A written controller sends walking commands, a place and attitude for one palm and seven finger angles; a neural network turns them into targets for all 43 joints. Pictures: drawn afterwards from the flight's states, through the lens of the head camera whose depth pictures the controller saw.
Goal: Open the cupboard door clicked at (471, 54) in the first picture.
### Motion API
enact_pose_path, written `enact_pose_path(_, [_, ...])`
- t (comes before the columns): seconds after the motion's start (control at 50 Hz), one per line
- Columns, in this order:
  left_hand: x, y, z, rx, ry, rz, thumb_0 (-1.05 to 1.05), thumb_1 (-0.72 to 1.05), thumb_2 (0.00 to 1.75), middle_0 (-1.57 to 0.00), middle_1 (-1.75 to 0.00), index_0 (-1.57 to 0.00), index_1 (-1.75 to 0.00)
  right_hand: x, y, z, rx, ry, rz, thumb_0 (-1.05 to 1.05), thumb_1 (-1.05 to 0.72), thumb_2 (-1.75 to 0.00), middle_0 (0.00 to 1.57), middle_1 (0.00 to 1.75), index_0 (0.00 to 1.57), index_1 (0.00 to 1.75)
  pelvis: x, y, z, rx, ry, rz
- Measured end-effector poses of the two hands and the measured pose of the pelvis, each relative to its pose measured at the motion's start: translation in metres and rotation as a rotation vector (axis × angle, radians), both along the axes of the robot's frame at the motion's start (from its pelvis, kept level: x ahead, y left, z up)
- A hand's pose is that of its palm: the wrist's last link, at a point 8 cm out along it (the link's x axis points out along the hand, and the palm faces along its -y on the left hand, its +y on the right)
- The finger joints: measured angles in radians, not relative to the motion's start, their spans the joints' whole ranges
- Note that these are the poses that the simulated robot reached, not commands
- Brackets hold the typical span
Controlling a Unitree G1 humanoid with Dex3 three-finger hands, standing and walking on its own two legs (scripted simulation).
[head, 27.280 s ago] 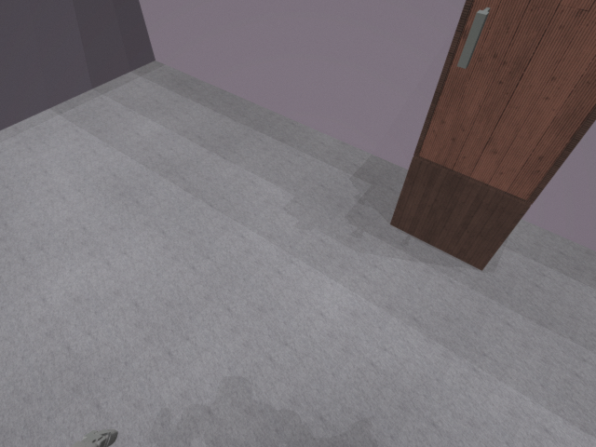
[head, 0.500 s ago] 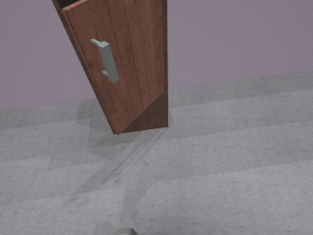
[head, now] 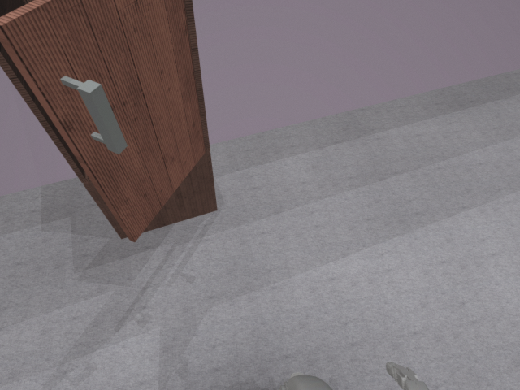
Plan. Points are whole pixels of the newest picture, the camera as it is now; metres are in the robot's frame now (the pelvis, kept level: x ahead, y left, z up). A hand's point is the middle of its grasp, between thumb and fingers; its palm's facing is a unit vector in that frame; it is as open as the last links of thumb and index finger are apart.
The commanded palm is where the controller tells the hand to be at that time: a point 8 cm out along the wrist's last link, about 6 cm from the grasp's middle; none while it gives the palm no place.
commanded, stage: walk to a spot facing it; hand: left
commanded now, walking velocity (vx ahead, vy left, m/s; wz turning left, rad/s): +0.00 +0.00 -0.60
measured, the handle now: (94, 116) +0.49 +0.34 +0.09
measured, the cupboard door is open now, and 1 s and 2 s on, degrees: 43 43 43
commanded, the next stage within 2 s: none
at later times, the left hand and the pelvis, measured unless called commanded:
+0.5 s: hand (186, 358) +0.18 +0.15 -0.18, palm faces -0.30 -0.93 -0.21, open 7.4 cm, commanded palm none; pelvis +0.03 -0.01 -0.01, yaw -18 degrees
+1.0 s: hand (233, 335) +0.22 +0.07 -0.16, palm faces -0.53 -0.82 -0.23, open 7.4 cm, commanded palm none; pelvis +0.07 -0.08 +0.01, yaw -36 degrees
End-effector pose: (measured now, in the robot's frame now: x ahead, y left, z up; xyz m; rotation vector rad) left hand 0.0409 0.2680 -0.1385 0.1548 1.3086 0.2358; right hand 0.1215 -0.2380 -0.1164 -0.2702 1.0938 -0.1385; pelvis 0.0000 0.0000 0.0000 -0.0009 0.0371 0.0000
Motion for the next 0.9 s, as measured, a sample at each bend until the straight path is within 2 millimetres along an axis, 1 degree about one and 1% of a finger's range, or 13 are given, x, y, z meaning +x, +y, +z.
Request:
enact_pose_path(0.06, [0.027,-0.002,0.006,-0.002,-0.041,-0.049,0.01,0.91,0.9,-0.2,-0.3,-0.2,-0.3,-0.028,-0.008,-0.001,-0.005,0.062,-0.037,0.0,-0.9,-0.9,0.2,0.3,0.2,0.3,0.001,-0.003,0.003,-0.013,-0.008,-0.033])
enact_pose_path(0.12, [0.057,-0.012,0.011,0.0,-0.071,-0.126,0.01,0.91,0.9,-0.2,-0.3,-0.2,-0.3,-0.057,-0.02,-0.008,0.005,0.11,-0.106,0.0,-0.9,-0.9,0.2,0.3,0.2,0.3,0.004,-0.008,0.003,-0.023,-0.014,-0.081])
enact_pose_path(0.2, [0.094,-0.032,0.008,0.028,-0.119,-0.236,0.01,0.91,0.9,-0.2,-0.3,-0.2,-0.3,-0.094,-0.046,-0.028,0.025,0.157,-0.214,0.0,-0.9,-0.9,0.2,0.3,0.2,0.3,0.01,-0.024,-0.013,0.001,-0.014,-0.139])
enact_pose_path(0.26, [0.107,-0.045,0.01,0.045,-0.122,-0.281,0.01,0.91,0.9,-0.2,-0.3,-0.2,-0.3,-0.113,-0.061,-0.033,0.017,0.204,-0.282,0.01,-0.9,-0.9,0.2,0.3,0.2,0.3,0.008,-0.027,-0.013,-0.002,-0.025,-0.173])
enact_pose_path(0.32, [0.113,-0.056,0.012,0.041,-0.098,-0.316,0.01,0.91,0.9,-0.2,-0.3,-0.2,-0.3,-0.119,-0.067,-0.024,0.009,0.205,-0.329,0.01,-0.9,-0.9,0.2,0.3,0.2,0.3,0.01,-0.028,-0.006,0.009,-0.024,-0.209])
enact_pose_path(0.38, [0.119,-0.065,0.011,0.02,-0.073,-0.356,0.01,0.91,0.9,-0.2,-0.3,-0.2,-0.3,-0.119,-0.066,-0.014,0.007,0.174,-0.367,0.01,-0.9,-0.9,0.2,0.3,0.2,0.3,0.014,-0.027,0.0,0.019,-0.017,-0.247])
enact_pose_path(0.46, [0.132,-0.072,0.002,-0.02,-0.056,-0.398,0.01,0.91,0.9,-0.2,-0.3,-0.2,-0.3,-0.118,-0.055,-0.007,0.001,0.128,-0.411,0.01,-0.9,-0.9,0.19,0.3,0.2,0.3,0.022,-0.02,-0.001,0.014,-0.009,-0.298])
enact_pose_path(0.52, [0.148,-0.075,-0.008,-0.049,-0.059,-0.423,0.01,0.91,0.9,-0.2,-0.3,-0.2,-0.3,-0.123,-0.044,-0.01,-0.013,0.114,-0.427,0.0,-0.9,-0.9,0.2,0.3,0.2,0.3,0.028,-0.015,-0.008,-0.012,0.003,-0.33])
enact_pose_path(0.6, [0.169,-0.087,0.0,-0.063,-0.077,-0.461,0.01,0.91,0.9,-0.2,-0.3,-0.2,-0.3,-0.138,-0.03,-0.005,0.016,0.152,-0.45,0.0,-0.9,-0.9,0.2,0.3,0.2,0.3,0.033,-0.021,0.0,-0.016,0.001,-0.374])
enact_pose_path(0.68, [0.189,-0.108,0.011,-0.063,-0.101,-0.514,0.01,0.91,0.9,-0.2,-0.3,-0.2,-0.3,-0.154,-0.026,-0.007,0.057,0.182,-0.501,0.0,-0.9,-0.9,0.2,0.3,0.2,0.3,0.036,-0.031,0.005,-0.026,0.004,-0.422])
enact_pose_path(0.8, [0.211,-0.146,0.01,-0.019,-0.143,-0.625,0.01,0.91,0.9,-0.2,-0.3,-0.2,-0.3,-0.182,-0.044,-0.035,0.115,0.199,-0.62,0.0,-0.9,-0.9,0.2,0.3,0.2,0.3,0.039,-0.056,-0.012,-0.001,-0.005,-0.511])
enact_pose_path(0.84, [0.209,-0.152,0.013,-0.01,-0.132,-0.632,0.01,0.91,0.9,-0.2,-0.3,-0.2,-0.3,-0.182,-0.054,-0.033,0.115,0.21,-0.642,0.01,-0.9,-0.9,0.2,0.3,0.2,0.3,0.041,-0.06,-0.008,-0.005,-0.013,-0.528])
enact_pose_path(0.9, [0.203,-0.156,0.017,-0.004,-0.089,-0.64,0.01,0.91,0.9,-0.2,-0.3,-0.2,-0.3,-0.169,-0.071,-0.022,0.101,0.176,-0.664,0.01,-0.9,-0.9,0.2,0.3,0.2,0.3,0.05,-0.066,0.001,0.004,-0.017,-0.56])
